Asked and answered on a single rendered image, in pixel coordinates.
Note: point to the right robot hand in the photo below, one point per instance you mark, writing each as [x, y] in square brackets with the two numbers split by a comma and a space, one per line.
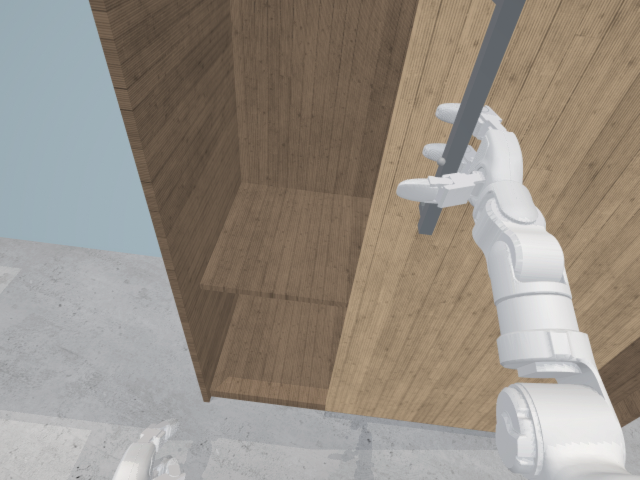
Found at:
[498, 158]

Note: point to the left robot hand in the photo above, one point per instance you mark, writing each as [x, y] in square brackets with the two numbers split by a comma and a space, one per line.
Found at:
[138, 462]

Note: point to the right robot upper arm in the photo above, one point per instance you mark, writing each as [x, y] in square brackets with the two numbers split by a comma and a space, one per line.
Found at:
[550, 431]

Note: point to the right robot forearm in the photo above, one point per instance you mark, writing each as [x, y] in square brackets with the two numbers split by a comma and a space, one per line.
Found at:
[540, 337]

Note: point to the wardrobe door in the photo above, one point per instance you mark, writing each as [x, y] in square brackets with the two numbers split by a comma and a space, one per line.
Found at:
[419, 340]
[621, 375]

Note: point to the handle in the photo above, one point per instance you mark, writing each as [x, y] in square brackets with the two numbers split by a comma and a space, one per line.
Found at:
[496, 40]

